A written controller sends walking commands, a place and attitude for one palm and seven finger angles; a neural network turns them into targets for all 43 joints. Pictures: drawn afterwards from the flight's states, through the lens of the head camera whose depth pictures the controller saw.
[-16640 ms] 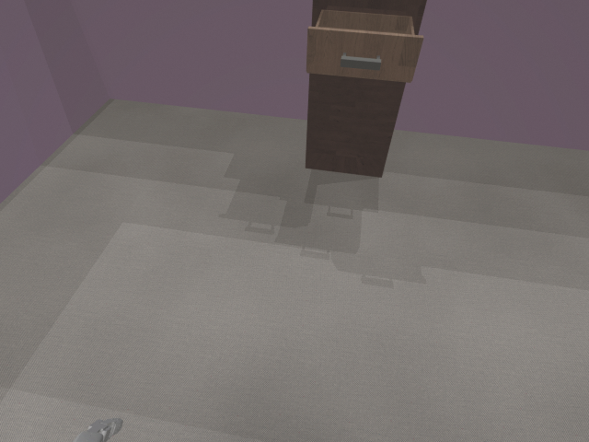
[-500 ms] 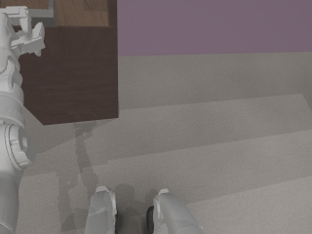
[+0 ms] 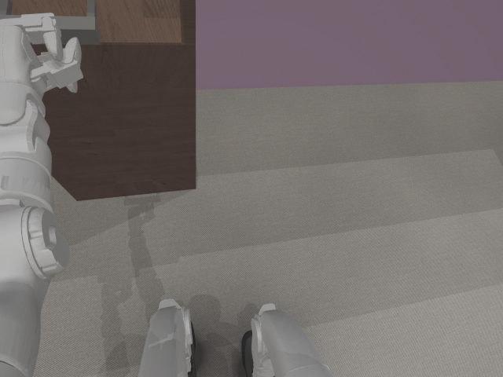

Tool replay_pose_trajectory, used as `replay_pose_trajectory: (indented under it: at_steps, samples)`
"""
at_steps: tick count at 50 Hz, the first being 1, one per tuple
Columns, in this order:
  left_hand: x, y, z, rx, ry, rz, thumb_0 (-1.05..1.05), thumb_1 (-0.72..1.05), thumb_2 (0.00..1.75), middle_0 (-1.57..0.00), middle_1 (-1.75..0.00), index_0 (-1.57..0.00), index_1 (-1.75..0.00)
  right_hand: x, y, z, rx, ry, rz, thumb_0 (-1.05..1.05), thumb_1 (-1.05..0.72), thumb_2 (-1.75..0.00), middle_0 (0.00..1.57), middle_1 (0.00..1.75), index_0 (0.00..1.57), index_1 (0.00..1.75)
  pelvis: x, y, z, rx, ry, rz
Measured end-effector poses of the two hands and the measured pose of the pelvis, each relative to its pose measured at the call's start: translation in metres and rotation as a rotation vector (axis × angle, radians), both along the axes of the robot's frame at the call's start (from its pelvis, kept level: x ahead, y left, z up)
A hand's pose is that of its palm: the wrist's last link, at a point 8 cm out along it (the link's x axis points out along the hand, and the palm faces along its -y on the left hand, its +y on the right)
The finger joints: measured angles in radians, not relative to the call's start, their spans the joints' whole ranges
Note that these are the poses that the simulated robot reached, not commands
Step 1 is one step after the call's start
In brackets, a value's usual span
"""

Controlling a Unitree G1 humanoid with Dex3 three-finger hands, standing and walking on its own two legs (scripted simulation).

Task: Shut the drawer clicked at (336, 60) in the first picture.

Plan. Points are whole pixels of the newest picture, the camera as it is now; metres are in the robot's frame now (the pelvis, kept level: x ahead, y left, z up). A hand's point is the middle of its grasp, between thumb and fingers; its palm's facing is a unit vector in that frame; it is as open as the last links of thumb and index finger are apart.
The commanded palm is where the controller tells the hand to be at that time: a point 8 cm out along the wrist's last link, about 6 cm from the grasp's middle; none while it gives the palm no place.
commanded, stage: pull the fist back off the drawer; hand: left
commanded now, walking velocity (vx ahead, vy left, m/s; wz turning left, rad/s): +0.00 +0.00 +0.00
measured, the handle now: (49, 18) +0.62 +0.24 +0.09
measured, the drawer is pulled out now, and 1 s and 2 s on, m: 0.00 0.00 0.00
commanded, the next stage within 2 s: draw the hand back to the body in 0.20 s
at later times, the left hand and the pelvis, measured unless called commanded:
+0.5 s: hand (65, 70) +0.51 +0.20 +0.11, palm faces +0.10 -0.99 -0.05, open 3.2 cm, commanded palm +0.46 +0.25 +0.13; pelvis +0.06 -0.01 +0.04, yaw +0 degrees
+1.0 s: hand out of the picture +0.36 +0.22 +0.18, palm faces +0.26 -0.94 -0.24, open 3.2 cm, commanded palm +0.31 +0.27 +0.21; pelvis +0.07 -0.02 +0.10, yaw +2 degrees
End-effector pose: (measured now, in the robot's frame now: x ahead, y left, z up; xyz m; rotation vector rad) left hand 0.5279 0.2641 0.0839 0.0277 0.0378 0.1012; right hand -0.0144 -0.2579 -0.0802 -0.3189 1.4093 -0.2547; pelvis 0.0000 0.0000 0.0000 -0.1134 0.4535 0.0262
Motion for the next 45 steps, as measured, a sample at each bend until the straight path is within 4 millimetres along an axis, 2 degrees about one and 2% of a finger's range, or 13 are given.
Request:
replay_pose_trajectory:
  at_steps: [12,18,21,26,32,35,39,41,45]
  samples:
    - [-0.010,-0.008,0.003,-0.008,-0.008,0.033,0.00,0.81,0.88,-1.40,-1.60,-1.40,-1.60,0.040,-0.001,0.008,0.045,-0.052,-0.022,0.00,-0.91,-0.89,0.20,0.30,0.20,0.30,0.026,-0.002,0.018,0.024,-0.035,-0.020]
    - [-0.010,-0.007,0.006,0.003,-0.009,0.027,0.01,0.85,0.89,-1.40,-1.60,-1.39,-1.60,0.063,-0.006,0.009,0.059,-0.056,-0.019,0.00,-0.91,-0.89,0.20,0.30,0.20,0.30,0.040,-0.006,0.023,0.035,-0.043,-0.016]
    - [-0.018,-0.008,0.012,0.010,-0.034,0.017,0.01,0.87,0.89,-1.39,-1.60,-1.39,-1.60,0.076,-0.008,0.012,0.070,-0.071,-0.033,0.00,-0.91,-0.89,0.20,0.30,0.20,0.30,0.049,-0.007,0.030,0.042,-0.056,-0.022]
    - [-0.051,-0.009,0.032,0.022,-0.046,0.000,0.01,0.88,0.90,-1.39,-1.60,-1.39,-1.60,0.112,-0.007,0.026,0.104,-0.160,-0.042,0.00,-0.91,-0.89,0.20,0.30,0.20,0.30,0.065,-0.010,0.048,0.057,-0.106,-0.027]
    - [-0.098,0.002,0.057,0.012,-0.045,0.036,0.01,0.89,0.90,-1.39,-1.60,-1.39,-1.60,0.170,-0.007,0.048,0.122,-0.332,0.024,0.00,-0.91,-0.89,0.20,0.30,0.20,0.30,0.077,-0.014,0.065,0.071,-0.180,-0.007]
    - [-0.118,0.007,0.066,0.014,-0.051,0.048,0.01,0.89,0.90,-1.40,-1.60,-1.39,-1.60,0.198,-0.007,0.057,0.120,-0.417,0.072,0.00,-0.91,-0.89,0.20,0.30,0.20,0.30,0.077,-0.015,0.068,0.077,-0.211,0.009]
    - [-0.142,0.004,0.077,0.012,-0.055,0.020,0.01,0.90,0.90,-1.40,-1.60,-1.40,-1.60,0.230,-0.005,0.070,0.118,-0.521,0.125,0.00,-0.91,-0.89,0.20,0.30,0.20,0.30,0.074,-0.015,0.073,0.080,-0.250,0.025]
    - [-0.154,0.000,0.083,0.010,-0.058,0.000,0.01,0.90,0.90,-1.40,-1.60,-1.40,-1.60,0.242,-0.003,0.077,0.121,-0.568,0.145,0.00,-0.91,-0.89,0.20,0.30,0.20,0.30,0.072,-0.015,0.075,0.083,-0.269,0.028]
    - [-0.177,-0.003,0.098,0.137,-0.015,0.071,0.01,0.89,0.90,-1.40,-1.60,-1.40,-1.60,0.258,0.006,0.092,0.127,-0.628,0.154,0.00,-0.91,-0.89,0.20,0.30,0.20,0.30,0.068,-0.016,0.085,0.098,-0.318,0.015]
